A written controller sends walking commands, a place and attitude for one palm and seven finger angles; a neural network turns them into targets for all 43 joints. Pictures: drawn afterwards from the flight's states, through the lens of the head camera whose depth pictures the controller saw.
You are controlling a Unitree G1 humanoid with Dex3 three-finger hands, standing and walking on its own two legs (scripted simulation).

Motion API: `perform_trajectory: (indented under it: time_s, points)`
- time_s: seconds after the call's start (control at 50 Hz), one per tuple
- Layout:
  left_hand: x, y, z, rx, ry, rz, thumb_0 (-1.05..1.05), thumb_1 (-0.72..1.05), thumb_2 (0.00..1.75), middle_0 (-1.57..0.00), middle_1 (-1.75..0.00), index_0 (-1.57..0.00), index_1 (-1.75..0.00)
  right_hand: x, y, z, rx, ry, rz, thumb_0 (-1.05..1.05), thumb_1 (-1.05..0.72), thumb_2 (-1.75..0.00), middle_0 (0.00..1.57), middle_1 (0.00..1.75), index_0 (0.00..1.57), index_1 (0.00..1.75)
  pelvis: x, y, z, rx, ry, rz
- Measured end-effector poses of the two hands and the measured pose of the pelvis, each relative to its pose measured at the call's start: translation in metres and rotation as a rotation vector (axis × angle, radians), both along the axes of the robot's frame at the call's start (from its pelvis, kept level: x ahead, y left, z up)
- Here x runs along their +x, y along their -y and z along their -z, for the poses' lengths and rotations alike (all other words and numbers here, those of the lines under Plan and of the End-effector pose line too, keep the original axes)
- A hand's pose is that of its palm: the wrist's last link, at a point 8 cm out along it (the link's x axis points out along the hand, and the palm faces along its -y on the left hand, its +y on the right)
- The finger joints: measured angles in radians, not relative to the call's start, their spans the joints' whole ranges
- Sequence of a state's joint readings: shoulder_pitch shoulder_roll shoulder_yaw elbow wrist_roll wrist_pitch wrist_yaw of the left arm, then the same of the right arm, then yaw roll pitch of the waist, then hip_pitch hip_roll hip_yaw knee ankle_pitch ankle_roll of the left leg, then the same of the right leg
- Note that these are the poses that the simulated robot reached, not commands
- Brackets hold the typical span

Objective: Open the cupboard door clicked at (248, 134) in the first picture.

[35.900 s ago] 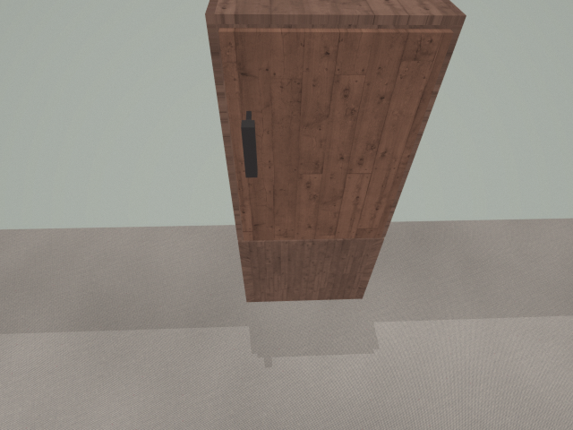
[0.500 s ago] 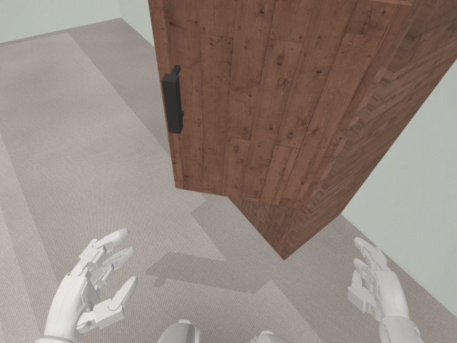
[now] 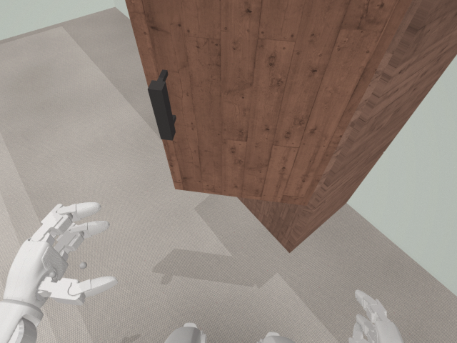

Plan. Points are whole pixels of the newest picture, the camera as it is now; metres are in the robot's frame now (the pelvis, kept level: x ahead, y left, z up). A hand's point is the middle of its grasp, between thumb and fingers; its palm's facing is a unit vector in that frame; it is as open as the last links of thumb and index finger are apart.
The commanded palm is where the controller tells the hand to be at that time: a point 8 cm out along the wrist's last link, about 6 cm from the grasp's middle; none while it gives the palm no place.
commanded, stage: raise the hand with hooked fingers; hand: left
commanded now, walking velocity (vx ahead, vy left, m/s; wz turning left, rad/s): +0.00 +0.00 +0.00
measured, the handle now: (166, 105) +0.54 +0.15 +0.09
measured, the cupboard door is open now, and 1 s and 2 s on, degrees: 44 44 44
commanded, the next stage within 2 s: move the hooked fingers beside the handle in 1.14 s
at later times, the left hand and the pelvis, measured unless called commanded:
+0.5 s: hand (43, 229) +0.26 +0.28 +0.09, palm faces -0.05 -1.00 -0.06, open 13.9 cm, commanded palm +0.24 +0.33 +0.10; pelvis +0.00 +0.02 +0.02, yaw +1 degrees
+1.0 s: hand (39, 212) +0.29 +0.29 +0.10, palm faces -0.06 -1.00 -0.04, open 14.0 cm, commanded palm +0.26 +0.34 +0.11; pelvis +0.00 +0.02 +0.02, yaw +0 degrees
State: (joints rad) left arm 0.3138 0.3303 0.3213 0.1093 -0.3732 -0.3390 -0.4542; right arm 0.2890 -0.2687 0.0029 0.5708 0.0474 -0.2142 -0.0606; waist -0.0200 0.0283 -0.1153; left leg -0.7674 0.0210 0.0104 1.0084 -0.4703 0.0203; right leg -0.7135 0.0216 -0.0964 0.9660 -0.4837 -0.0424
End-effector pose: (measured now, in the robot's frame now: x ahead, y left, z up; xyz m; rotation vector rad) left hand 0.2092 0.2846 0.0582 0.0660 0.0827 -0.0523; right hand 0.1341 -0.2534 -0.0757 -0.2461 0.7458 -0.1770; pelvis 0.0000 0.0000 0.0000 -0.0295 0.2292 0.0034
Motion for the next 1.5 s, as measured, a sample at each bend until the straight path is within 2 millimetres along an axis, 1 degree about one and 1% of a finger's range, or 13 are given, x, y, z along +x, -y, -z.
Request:
perform_trajectory:
  time_s: [0.08,0.14,0.24,0.38,0.46,0.52,0.72,0.84,0.94,1.16,1.3,1.38,1.5]
  points:
    - [0.005,-0.005,0.000,-0.007,0.009,0.017,0.00,-0.11,0.47,-0.28,-0.95,-0.27,-0.95,0.003,0.008,-0.012,-0.045,0.021,0.000,0.01,-0.90,-0.90,0.20,0.30,0.20,0.30,0.000,-0.004,-0.002,-0.005,0.011,0.000]
    - [0.009,-0.009,-0.005,-0.007,0.030,0.021,0.00,-0.18,0.44,-0.28,-1.00,-0.28,-1.00,0.008,0.006,-0.020,-0.058,0.050,-0.007,0.01,-0.90,-0.90,0.20,0.30,0.20,0.30,0.000,-0.007,-0.004,-0.008,0.021,0.000]
    - [0.017,-0.021,-0.016,-0.003,0.054,0.012,0.00,-0.30,0.39,-0.29,-1.07,-0.29,-1.07,0.020,-0.009,-0.030,-0.042,0.096,-0.036,0.01,-0.90,-0.90,0.20,0.30,0.20,0.30,-0.001,-0.011,-0.008,-0.012,0.037,-0.005]
    - [0.027,-0.038,-0.029,-0.001,0.047,0.002,0.00,-0.43,0.33,-0.30,-1.16,-0.30,-1.16,0.029,-0.036,-0.033,0.005,0.121,-0.082,0.01,-0.90,-0.90,0.20,0.30,0.20,0.30,-0.002,-0.017,-0.014,-0.016,0.056,-0.010]
    - [0.033,-0.048,-0.036,-0.003,0.047,-0.003,-0.01,-0.47,0.32,-0.30,-1.18,-0.30,-1.18,0.028,-0.044,-0.032,0.018,0.112,-0.095,0.01,-0.90,-0.90,0.20,0.30,0.20,0.30,-0.003,-0.020,-0.016,-0.017,0.065,-0.012]
    - [0.038,-0.055,-0.040,-0.005,0.045,-0.007,-0.01,-0.48,0.31,-0.30,-1.19,-0.30,-1.19,0.025,-0.046,-0.031,0.017,0.096,-0.095,0.01,-0.90,-0.90,0.20,0.30,0.20,0.30,-0.004,-0.021,-0.018,-0.017,0.069,-0.013]
    - [0.059,-0.072,-0.054,-0.019,0.059,0.001,-0.01,-0.49,0.30,-0.30,-1.20,-0.30,-1.20,0.006,-0.032,-0.033,-0.021,0.043,-0.056,0.01,-0.90,-0.90,0.20,0.30,0.20,0.30,-0.004,-0.023,-0.023,-0.015,0.077,-0.007]
    - [0.062,-0.067,-0.049,-0.026,0.040,0.023,-0.01,-0.50,0.30,-0.30,-1.20,-0.30,-1.20,-0.001,-0.023,-0.037,-0.037,0.035,-0.036,0.01,-0.90,-0.90,0.20,0.30,0.20,0.30,-0.004,-0.024,-0.024,-0.013,0.073,0.000]
    - [0.060,-0.062,-0.048,-0.023,0.053,0.018,-0.01,-0.50,0.30,-0.30,-1.20,-0.30,-1.20,-0.003,-0.021,-0.037,-0.038,0.034,-0.030,0.01,-0.90,-0.90,0.20,0.30,0.20,0.30,-0.004,-0.023,-0.024,-0.011,0.074,0.004]
    - [0.057,-0.061,-0.049,-0.024,0.051,0.008,-0.01,-0.50,0.30,-0.30,-1.20,-0.30,-1.20,0.004,-0.026,-0.034,-0.013,0.043,-0.044,0.01,-0.90,-0.90,0.20,0.30,0.20,0.30,-0.004,-0.019,-0.024,-0.011,0.075,-0.002]
    - [0.057,-0.057,-0.049,-0.026,0.049,0.008,-0.01,-0.50,0.30,-0.30,-1.20,-0.30,-1.20,0.008,-0.026,-0.033,-0.008,0.054,-0.051,0.01,-0.90,-0.90,0.20,0.30,0.20,0.30,-0.004,-0.016,-0.023,-0.010,0.074,-0.004]
    - [0.064,-0.053,-0.050,-0.031,0.058,0.008,-0.01,-0.50,0.30,-0.30,-1.20,-0.30,-1.20,0.008,-0.023,-0.031,-0.016,0.043,-0.056,0.01,-0.90,-0.90,0.20,0.30,0.20,0.30,-0.005,-0.015,-0.023,-0.009,0.073,-0.010]
    - [0.085,-0.044,-0.048,-0.036,0.054,0.023,-0.01,-0.50,0.30,-0.30,-1.20,-0.30,-1.20,0.001,-0.017,-0.027,-0.024,0.008,-0.040,0.01,-0.90,-0.90,0.20,0.30,0.20,0.30,-0.007,-0.012,-0.022,-0.006,0.066,-0.011]
